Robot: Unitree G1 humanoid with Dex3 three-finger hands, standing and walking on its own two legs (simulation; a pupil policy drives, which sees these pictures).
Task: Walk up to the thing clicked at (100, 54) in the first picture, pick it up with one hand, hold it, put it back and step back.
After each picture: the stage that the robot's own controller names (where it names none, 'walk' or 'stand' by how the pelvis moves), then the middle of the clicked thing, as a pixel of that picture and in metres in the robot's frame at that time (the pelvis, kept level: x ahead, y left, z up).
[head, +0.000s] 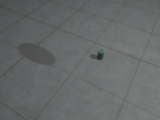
stand; (100, 54) +1.25 -0.18 -0.72
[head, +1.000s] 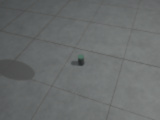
walk; (81, 60) +1.14 +0.14 -0.69
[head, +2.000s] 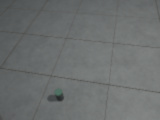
walk; (59, 95) +0.68 +0.29 -0.71
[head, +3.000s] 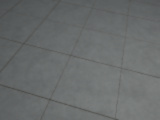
walk; out of the picture +0.43 +0.16 -0.69
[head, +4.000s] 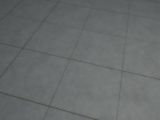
stand; out of the picture +0.37 +0.17 -0.72
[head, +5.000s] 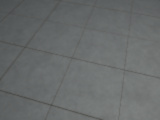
stand; out of the picture +0.37 +0.17 -0.73
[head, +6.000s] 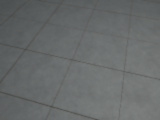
stand; out of the picture +0.38 +0.17 -0.73
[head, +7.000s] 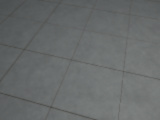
stand; out of the picture +0.37 +0.17 -0.73
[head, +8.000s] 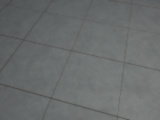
go down; out of the picture +0.38 +0.17 -0.72
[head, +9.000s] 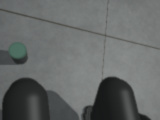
go down; (19, 54) +0.45 +0.22 -0.29
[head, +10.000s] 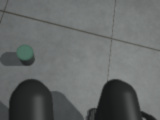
close in; (26, 56) +0.45 +0.22 -0.29
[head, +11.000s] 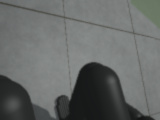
close in; out of the picture +0.44 +0.26 -0.22
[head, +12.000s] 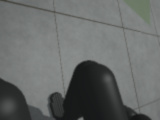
close; out of the picture +0.43 +0.27 -0.22
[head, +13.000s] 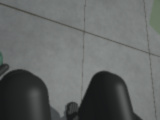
lift; out of the picture +0.36 +0.25 -0.17
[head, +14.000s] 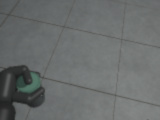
lift; (32, 90) +0.32 +0.18 +0.00
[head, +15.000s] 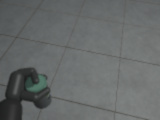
hold; (39, 92) +0.32 +0.16 -0.01
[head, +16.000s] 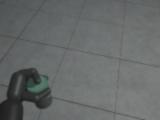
hold; (40, 92) +0.32 +0.16 -0.01
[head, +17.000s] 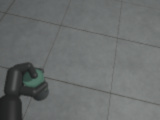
crouch; (37, 85) +0.35 +0.16 -0.06
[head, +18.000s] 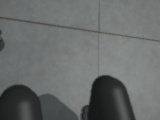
lower; out of the picture +0.49 +0.25 -0.11
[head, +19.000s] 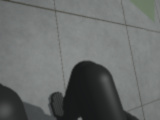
lower; out of the picture +0.43 +0.28 -0.23
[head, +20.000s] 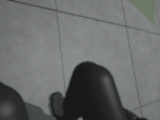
lower; out of the picture +0.42 +0.29 -0.23
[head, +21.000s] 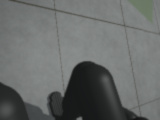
lower; out of the picture +0.43 +0.29 -0.23
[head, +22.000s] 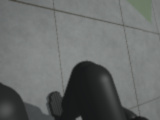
lower; out of the picture +0.43 +0.28 -0.23
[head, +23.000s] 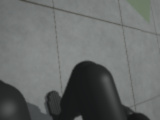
open; out of the picture +0.43 +0.27 -0.24
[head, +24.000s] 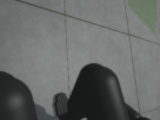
stand; out of the picture +0.42 +0.26 -0.24
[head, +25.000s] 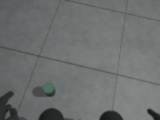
walk; (49, 90) +0.42 +0.19 -0.52
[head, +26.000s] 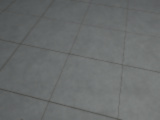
stand; out of the picture +0.38 +0.17 -0.66
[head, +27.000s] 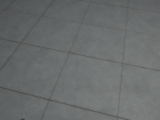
stand; out of the picture +0.39 +0.18 -0.67
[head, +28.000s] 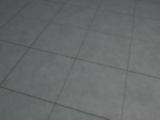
stand; out of the picture +0.40 +0.16 -0.72
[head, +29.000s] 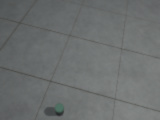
walk; (59, 109) +0.44 +0.12 -0.71
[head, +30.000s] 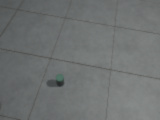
walk; (60, 80) +0.66 +0.18 -0.70
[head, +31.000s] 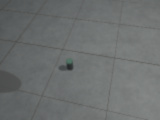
stand; (69, 64) +0.98 +0.21 -0.70
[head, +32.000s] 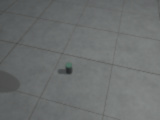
stand; (69, 68) +1.00 +0.16 -0.72
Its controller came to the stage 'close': yes
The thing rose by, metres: 0.69
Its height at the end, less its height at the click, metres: +0.00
